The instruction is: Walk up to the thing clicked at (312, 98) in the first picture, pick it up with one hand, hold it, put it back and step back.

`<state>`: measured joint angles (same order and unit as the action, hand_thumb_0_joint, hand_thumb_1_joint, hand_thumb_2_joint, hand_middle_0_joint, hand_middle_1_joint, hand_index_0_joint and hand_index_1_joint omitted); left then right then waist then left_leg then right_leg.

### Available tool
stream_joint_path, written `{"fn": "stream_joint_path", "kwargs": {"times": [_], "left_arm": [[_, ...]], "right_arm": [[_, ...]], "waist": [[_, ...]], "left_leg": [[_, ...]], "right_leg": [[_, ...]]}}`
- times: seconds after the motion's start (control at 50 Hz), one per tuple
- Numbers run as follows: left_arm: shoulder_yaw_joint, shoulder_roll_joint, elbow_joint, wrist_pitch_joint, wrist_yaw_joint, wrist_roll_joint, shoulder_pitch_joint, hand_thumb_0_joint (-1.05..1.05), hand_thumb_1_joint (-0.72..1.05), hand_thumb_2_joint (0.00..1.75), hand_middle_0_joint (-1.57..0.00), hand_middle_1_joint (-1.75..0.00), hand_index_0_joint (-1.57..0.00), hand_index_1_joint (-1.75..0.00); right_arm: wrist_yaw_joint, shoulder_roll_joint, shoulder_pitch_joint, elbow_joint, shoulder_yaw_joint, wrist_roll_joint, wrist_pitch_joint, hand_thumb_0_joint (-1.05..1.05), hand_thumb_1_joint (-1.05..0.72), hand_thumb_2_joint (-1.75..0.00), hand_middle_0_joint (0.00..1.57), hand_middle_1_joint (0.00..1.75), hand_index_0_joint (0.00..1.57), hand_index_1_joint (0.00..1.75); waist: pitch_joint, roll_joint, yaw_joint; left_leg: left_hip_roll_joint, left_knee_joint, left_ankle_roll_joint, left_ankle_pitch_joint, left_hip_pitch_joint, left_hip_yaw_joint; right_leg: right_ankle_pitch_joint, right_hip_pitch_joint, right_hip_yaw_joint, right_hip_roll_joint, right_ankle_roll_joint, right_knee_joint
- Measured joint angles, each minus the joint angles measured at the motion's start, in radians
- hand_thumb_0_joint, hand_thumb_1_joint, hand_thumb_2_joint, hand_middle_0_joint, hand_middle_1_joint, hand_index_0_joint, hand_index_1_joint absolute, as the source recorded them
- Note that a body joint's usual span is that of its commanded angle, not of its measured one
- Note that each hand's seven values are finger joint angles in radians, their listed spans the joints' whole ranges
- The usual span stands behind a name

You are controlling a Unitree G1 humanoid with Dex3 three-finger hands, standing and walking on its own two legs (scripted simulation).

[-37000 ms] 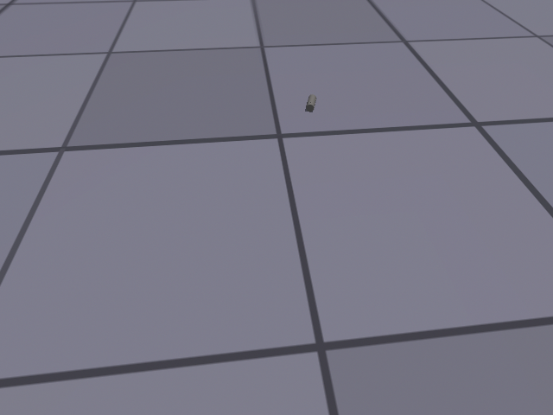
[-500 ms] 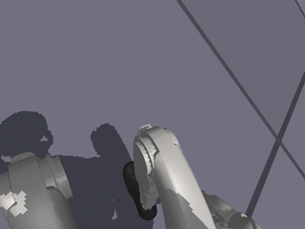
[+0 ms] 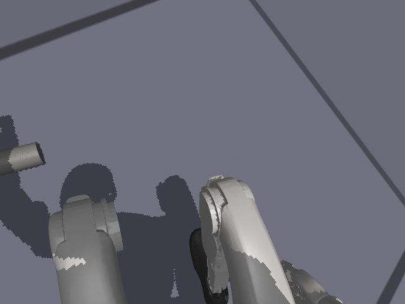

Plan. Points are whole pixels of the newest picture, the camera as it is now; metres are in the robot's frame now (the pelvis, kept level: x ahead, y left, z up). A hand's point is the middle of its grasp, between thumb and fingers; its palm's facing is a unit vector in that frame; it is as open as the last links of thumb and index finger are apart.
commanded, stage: withdraw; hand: left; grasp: from above
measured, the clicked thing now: (7, 161) +0.41 +0.36 -0.28
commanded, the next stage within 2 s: home in 0.58 s
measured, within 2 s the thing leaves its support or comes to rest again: neither
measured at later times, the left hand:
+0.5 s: hand out of the picture +0.39 +0.36 -0.12, palm faces -0.49 -0.13 -0.86, open 13.9 cm
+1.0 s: hand out of the picture +0.37 +0.34 -0.04, palm faces -0.32 -0.26 -0.91, open 11.3 cm
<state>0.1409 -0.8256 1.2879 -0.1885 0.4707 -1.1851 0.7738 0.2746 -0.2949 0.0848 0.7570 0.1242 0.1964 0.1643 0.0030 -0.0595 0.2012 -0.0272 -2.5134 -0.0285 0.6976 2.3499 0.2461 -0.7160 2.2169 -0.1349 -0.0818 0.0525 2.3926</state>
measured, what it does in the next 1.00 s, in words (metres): rises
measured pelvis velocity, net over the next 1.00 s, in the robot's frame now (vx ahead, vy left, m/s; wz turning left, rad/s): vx -0.01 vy -0.01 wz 0.10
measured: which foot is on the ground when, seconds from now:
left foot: down 0.00-1.00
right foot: down 0.00-1.00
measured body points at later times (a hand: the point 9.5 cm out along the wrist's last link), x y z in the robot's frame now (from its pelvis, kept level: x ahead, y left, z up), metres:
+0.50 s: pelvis -0.02 -0.01 +0.03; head +0.20 +0.09 +0.42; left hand +0.41 +0.37 -0.07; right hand +0.07 -0.28 -0.06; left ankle +0.07 +0.13 -0.27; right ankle +0.10 -0.12 -0.27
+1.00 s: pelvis -0.01 -0.01 +0.09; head +0.18 +0.06 +0.49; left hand +0.38 +0.35 +0.01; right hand +0.12 -0.24 -0.04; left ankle +0.07 +0.13 -0.27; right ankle +0.10 -0.12 -0.27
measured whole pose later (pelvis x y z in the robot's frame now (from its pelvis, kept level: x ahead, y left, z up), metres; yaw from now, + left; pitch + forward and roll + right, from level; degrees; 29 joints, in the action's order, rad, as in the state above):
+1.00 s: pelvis -0.01 -0.01 +0.09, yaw +6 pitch +34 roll -7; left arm 0.07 -0.61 0.95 -0.07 0.21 -0.95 0.62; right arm 0.13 -0.23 0.14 0.70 0.01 0.05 0.01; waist 0.15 0.03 0.12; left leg -0.04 -2.20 -0.01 0.65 2.15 0.13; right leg -0.69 2.06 -0.06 -0.05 0.04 2.14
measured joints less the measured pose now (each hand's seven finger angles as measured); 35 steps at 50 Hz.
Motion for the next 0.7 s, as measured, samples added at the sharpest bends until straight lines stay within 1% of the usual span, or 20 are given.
{"fn": "stream_joint_path", "kwargs": {"times": [0.08, 0.16, 0.22, 0.26, 0.3, 0.34, 0.4, 0.46, 0.52, 0.56, 0.6, 0.64, 0.68, 0.7], "left_arm": [[-0.054, 0.042, -0.060, 0.037, -0.088, 0.029, 0.008, 0.00, -0.47, 0.97, -0.10, -0.98, -0.10, -0.98], [-0.090, 0.067, -0.080, 0.049, -0.170, 0.055, 0.037, 0.00, -0.47, 0.97, -0.10, -0.98, -0.10, -0.98], [-0.113, 0.064, -0.049, 0.042, -0.223, 0.062, 0.075, 0.00, -0.48, 0.98, -0.10, -0.98, -0.10, -0.99], [-0.119, 0.055, -0.022, 0.030, -0.252, 0.065, 0.100, 0.00, -0.48, 0.98, -0.10, -0.99, -0.09, -0.99], [-0.120, 0.042, 0.001, 0.015, -0.273, 0.062, 0.120, 0.00, -0.48, 0.99, -0.10, -0.99, -0.09, -1.00], [-0.118, 0.028, 0.024, -0.005, -0.283, 0.054, 0.133, 0.00, -0.48, 0.99, -0.10, -0.99, -0.09, -1.00], [-0.108, 0.005, 0.058, -0.044, -0.280, 0.035, 0.141, 0.00, -0.48, 0.99, -0.10, -0.99, -0.09, -1.00], [-0.090, -0.019, 0.087, -0.085, -0.257, 0.005, 0.140, 0.00, -0.47, 0.98, -0.10, -0.99, -0.10, -0.99], [-0.067, -0.036, 0.108, -0.123, -0.216, -0.026, 0.136, 0.00, -0.47, 0.98, -0.11, -0.99, -0.10, -0.99], [-0.044, -0.041, 0.109, -0.141, -0.182, -0.048, 0.128, 0.00, -0.46, 0.97, -0.11, -0.99, -0.11, -0.99], [-0.022, -0.039, 0.093, -0.149, -0.148, -0.069, 0.115, 0.00, -0.46, 0.97, -0.11, -0.98, -0.12, -0.98], [-0.006, -0.029, 0.066, -0.144, -0.117, -0.083, 0.096, 0.00, -0.45, 0.96, -0.12, -0.97, -0.12, -0.97], [0.003, -0.010, 0.025, -0.124, -0.094, -0.086, 0.073, 0.00, -0.44, 0.95, -0.13, -0.96, -0.13, -0.96], [0.006, 0.002, 0.000, -0.110, -0.086, -0.082, 0.061, 0.00, -0.43, 0.94, -0.14, -0.95, -0.14, -0.95]], "right_arm": [[-0.010, 0.010, -0.002, -0.012, -0.040, -0.043, -0.043, 0.00, -0.90, -0.89, 0.20, 0.30, 0.20, 0.29], [-0.036, 0.014, -0.003, -0.029, -0.060, -0.077, -0.077, 0.00, -0.90, -0.89, 0.20, 0.30, 0.20, 0.29], [-0.061, 0.013, 0.001, -0.048, -0.059, -0.092, -0.099, 0.00, -0.90, -0.89, 0.20, 0.30, 0.20, 0.29], [-0.080, 0.010, 0.005, -0.061, -0.052, -0.098, -0.110, 0.00, -0.90, -0.89, 0.20, 0.30, 0.20, 0.29], [-0.098, 0.005, 0.012, -0.072, -0.044, -0.102, -0.118, 0.00, -0.90, -0.89, 0.20, 0.30, 0.20, 0.29], [-0.115, -0.002, 0.021, -0.079, -0.035, -0.101, -0.127, 0.00, -0.90, -0.89, 0.20, 0.30, 0.20, 0.29], [-0.135, -0.013, 0.035, -0.080, -0.020, -0.096, -0.139, 0.00, -0.90, -0.89, 0.20, 0.29, 0.20, 0.29], [-0.146, -0.024, 0.048, -0.073, -0.005, -0.083, -0.150, 0.00, -0.89, -0.89, 0.20, 0.29, 0.20, 0.29], [-0.152, -0.028, 0.059, -0.060, 0.007, -0.066, -0.158, 0.00, -0.89, -0.89, 0.20, 0.29, 0.20, 0.29], [-0.154, -0.025, 0.064, -0.050, 0.010, -0.055, -0.161, 0.00, -0.89, -0.89, 0.20, 0.29, 0.20, 0.29], [-0.155, -0.018, 0.068, -0.039, 0.007, -0.045, -0.161, 0.00, -0.89, -0.89, 0.20, 0.29, 0.20, 0.29], [-0.152, -0.006, 0.072, -0.029, -0.001, -0.039, -0.158, 0.00, -0.89, -0.89, 0.20, 0.29, 0.20, 0.29], [-0.149, 0.010, 0.075, -0.021, -0.015, -0.037, -0.153, 0.00, -0.89, -0.89, 0.20, 0.29, 0.20, 0.29], [-0.147, 0.020, 0.075, -0.019, -0.024, -0.039, -0.150, 0.00, -0.89, -0.89, 0.20, 0.29, 0.20, 0.29]], "waist": [[0.041, 0.032, -0.033], [0.068, 0.052, -0.050], [0.077, 0.057, -0.046], [0.074, 0.056, -0.039], [0.067, 0.052, -0.030], [0.059, 0.046, -0.020], [0.042, 0.036, -0.005], [0.020, 0.025, 0.008], [0.002, 0.012, 0.016], [-0.010, 0.007, 0.019], [-0.018, 0.004, 0.019], [-0.016, 0.004, 0.016], [-0.007, 0.008, 0.012], [0.000, 0.011, 0.008]], "left_leg": [[-0.004, 0.059, 0.007, -0.014, -0.028, -0.034], [-0.006, 0.123, 0.009, -0.030, -0.069, -0.061], [-0.008, 0.162, 0.011, -0.042, -0.096, -0.074], [-0.009, 0.180, 0.013, -0.050, -0.111, -0.078], [-0.009, 0.193, 0.012, -0.057, -0.119, -0.080], [-0.010, 0.198, 0.012, -0.064, -0.122, -0.080], [-0.009, 0.194, 0.011, -0.071, -0.114, -0.077], [-0.006, 0.175, 0.009, -0.077, -0.096, -0.071], [-0.002, 0.144, 0.008, -0.080, -0.068, -0.064], [0.003, 0.121, 0.008, -0.081, -0.049, -0.058], [0.008, 0.101, 0.007, -0.082, -0.030, -0.054], [0.011, 0.086, 0.007, -0.082, -0.015, -0.053], [0.012, 0.080, 0.007, -0.080, -0.005, -0.056], [0.012, 0.081, 0.008, -0.078, -0.003, -0.058]], "right_leg": [[0.005, -0.020, 0.024, 0.009, 0.002, -0.039], [0.014, -0.051, 0.042, 0.018, -0.004, -0.085], [0.024, -0.071, 0.051, 0.021, -0.007, -0.114], [0.033, -0.083, 0.053, 0.022, -0.008, -0.130], [0.041, -0.089, 0.054, 0.022, -0.011, -0.141], [0.047, -0.091, 0.053, 0.022, -0.013, -0.147], [0.055, -0.085, 0.051, 0.021, -0.014, -0.144], [0.059, -0.070, 0.047, 0.021, -0.013, -0.128], [0.060, -0.047, 0.043, 0.020, -0.012, -0.100], [0.059, -0.032, 0.039, 0.020, -0.011, -0.080], [0.057, -0.018, 0.036, 0.021, -0.011, -0.062], [0.054, -0.005, 0.036, 0.022, -0.012, -0.047], [0.050, 0.004, 0.039, 0.024, -0.011, -0.039], [0.047, 0.007, 0.041, 0.024, -0.010, -0.038]]}}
